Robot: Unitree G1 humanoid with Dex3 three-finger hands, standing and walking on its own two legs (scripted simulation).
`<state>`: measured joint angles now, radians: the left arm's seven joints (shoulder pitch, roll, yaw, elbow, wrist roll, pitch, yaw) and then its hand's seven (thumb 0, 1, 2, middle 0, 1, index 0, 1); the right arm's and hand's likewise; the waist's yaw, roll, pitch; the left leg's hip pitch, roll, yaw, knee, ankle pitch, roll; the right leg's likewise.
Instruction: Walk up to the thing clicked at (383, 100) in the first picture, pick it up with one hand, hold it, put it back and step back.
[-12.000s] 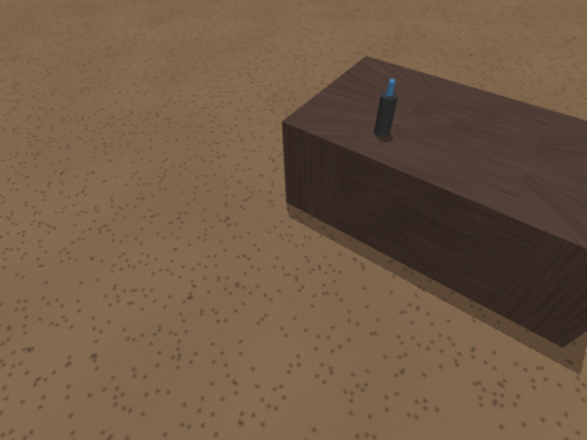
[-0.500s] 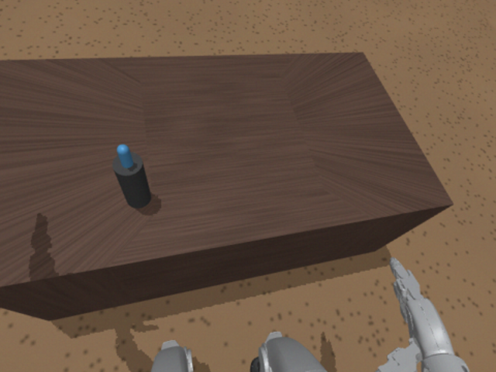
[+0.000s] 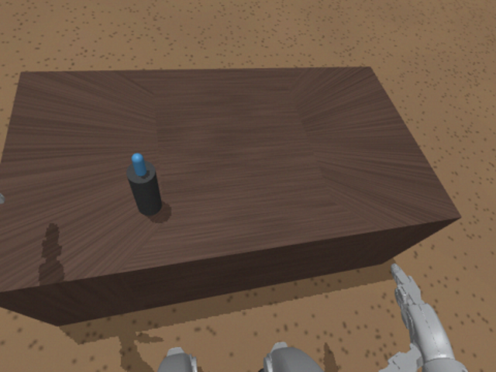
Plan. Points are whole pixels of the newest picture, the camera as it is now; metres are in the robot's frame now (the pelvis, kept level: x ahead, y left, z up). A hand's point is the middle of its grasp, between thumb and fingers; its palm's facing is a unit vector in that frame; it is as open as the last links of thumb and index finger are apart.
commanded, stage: go down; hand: left
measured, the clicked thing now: (144, 183) +0.53 +0.16 -0.15
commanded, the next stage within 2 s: none
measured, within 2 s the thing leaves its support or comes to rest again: neither
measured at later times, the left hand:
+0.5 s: hand out of the picture +0.44 +0.36 +0.08, palm faces +0.18 -0.98 +0.00, open 17.2 cm
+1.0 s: hand out of the picture +0.44 +0.35 +0.09, palm faces +0.17 -0.99 -0.01, open 17.3 cm
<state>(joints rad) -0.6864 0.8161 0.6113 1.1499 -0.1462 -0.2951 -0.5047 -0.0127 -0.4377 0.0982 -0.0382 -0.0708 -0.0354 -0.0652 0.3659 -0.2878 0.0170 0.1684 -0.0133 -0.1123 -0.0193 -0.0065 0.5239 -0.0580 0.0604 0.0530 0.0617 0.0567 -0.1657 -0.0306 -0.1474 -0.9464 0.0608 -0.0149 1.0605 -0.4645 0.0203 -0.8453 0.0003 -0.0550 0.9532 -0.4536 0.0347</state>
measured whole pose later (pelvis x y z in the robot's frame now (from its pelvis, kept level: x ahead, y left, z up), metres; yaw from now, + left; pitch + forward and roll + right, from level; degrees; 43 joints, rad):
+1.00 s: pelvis +0.00 +0.00 +0.00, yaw +0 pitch +20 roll -5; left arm -0.70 0.83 0.61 1.15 -0.13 -0.28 -0.51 -0.01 -0.52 0.10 -0.04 -0.09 -0.04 -0.09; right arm 0.37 -0.30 0.03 0.17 -0.01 -0.11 -0.02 -0.01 0.52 -0.06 0.06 0.05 0.06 0.06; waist -0.17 -0.03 -0.15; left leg -0.94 0.06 -0.02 1.05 -0.46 0.02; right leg -0.84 0.00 -0.05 0.95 -0.45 0.03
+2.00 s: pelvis +0.00 +0.00 +0.00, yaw +0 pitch +19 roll -4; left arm -0.70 0.82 0.61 1.14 -0.13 -0.29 -0.51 -0.02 -0.60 0.08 -0.05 -0.11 -0.06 -0.09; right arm 0.35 -0.29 0.02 0.20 -0.01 -0.11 -0.02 -0.01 0.51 -0.06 0.06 0.05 0.06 0.06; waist -0.17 -0.04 -0.15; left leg -0.92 0.06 -0.02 1.04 -0.46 0.01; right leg -0.82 0.00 -0.06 0.94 -0.45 0.03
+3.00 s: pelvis +0.01 +0.00 +0.01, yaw +0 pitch +19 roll -5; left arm -0.68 0.81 0.61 1.11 -0.13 -0.28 -0.51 -0.02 -0.58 0.09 -0.05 -0.11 -0.06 -0.10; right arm 0.36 -0.29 0.02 0.21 -0.01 -0.11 -0.02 -0.01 0.51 -0.06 0.06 0.05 0.06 0.06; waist -0.17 -0.03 -0.16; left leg -0.90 0.06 -0.01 1.03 -0.46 0.02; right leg -0.80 0.00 -0.05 0.92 -0.45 0.03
